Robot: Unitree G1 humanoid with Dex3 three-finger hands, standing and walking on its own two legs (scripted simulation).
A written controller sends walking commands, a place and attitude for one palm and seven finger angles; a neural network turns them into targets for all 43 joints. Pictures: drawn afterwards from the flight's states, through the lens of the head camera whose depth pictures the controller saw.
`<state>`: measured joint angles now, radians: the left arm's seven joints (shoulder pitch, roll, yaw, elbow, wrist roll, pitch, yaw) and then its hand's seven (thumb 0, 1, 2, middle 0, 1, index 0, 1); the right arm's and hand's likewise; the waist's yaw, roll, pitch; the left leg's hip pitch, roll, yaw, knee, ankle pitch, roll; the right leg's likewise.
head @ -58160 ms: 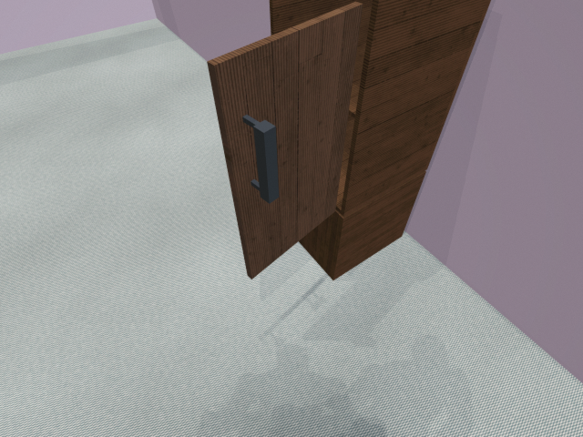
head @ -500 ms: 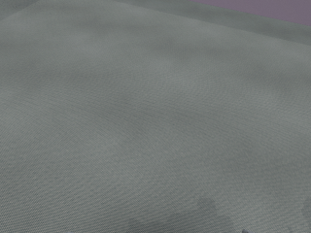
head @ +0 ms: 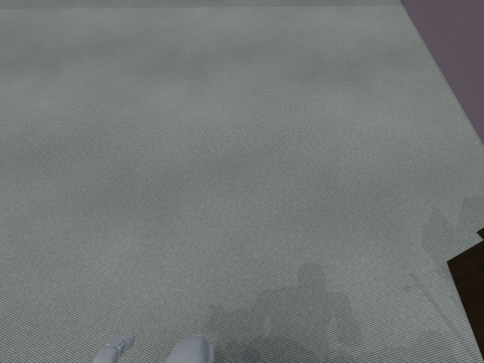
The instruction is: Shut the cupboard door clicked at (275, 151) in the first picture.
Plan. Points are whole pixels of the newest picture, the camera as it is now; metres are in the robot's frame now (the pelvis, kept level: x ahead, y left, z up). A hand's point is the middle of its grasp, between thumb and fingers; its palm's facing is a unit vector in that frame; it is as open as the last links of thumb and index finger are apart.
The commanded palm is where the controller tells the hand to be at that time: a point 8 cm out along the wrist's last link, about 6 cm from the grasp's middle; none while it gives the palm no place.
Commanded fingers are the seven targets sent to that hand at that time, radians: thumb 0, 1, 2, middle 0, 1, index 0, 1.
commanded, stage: turn to face it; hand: left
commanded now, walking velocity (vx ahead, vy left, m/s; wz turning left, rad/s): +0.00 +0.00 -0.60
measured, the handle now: out of the picture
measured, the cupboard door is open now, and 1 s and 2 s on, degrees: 25 25 25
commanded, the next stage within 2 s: take the last steps up to it in 1.76 s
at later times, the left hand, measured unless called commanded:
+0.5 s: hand (153, 318) +0.21 +0.19 -0.16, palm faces -0.30 -0.93 -0.22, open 7.4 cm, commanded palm none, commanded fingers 0.00 0.90 0.90 -0.20 -0.30 -0.20 -0.30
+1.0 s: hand (180, 291) +0.26 +0.15 -0.18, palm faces -0.55 -0.82 -0.18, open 7.4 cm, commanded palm none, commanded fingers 0.00 0.90 0.90 -0.20 -0.30 -0.20 -0.30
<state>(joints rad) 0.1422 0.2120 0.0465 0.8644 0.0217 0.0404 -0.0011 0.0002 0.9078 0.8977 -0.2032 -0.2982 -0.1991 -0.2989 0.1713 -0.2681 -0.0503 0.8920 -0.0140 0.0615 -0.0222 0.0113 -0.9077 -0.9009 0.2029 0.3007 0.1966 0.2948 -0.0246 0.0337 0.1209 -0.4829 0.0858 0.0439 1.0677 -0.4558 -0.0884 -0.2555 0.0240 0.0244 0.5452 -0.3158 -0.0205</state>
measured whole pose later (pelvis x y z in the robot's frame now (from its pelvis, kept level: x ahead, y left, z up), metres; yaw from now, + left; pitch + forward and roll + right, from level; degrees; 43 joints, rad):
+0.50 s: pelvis +0.03 +0.02 +0.00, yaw -18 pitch +1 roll -3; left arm 0.12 0.27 0.08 0.87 0.02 0.08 -0.04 0.00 0.91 0.90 -0.20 -0.30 -0.19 -0.30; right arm 0.21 -0.23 -0.03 0.87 -0.03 0.02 -0.02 0.01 -0.90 -0.90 0.21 0.30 0.20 0.30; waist -0.01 0.02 0.11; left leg -0.23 0.17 0.22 0.56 -0.33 -0.02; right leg -0.37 -0.02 -0.07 0.80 -0.43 0.04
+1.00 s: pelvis +0.08 +0.03 +0.00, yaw -35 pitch +1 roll -2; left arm 0.17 0.27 0.08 0.90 0.02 0.08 -0.02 0.00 0.91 0.90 -0.20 -0.30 -0.20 -0.30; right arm 0.19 -0.21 -0.01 0.84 -0.03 0.01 -0.02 0.01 -0.91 -0.90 0.20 0.30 0.20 0.30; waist 0.00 -0.05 0.08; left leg -0.33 0.09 0.11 0.62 -0.31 0.02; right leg -0.45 0.04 0.04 1.05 -0.51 0.04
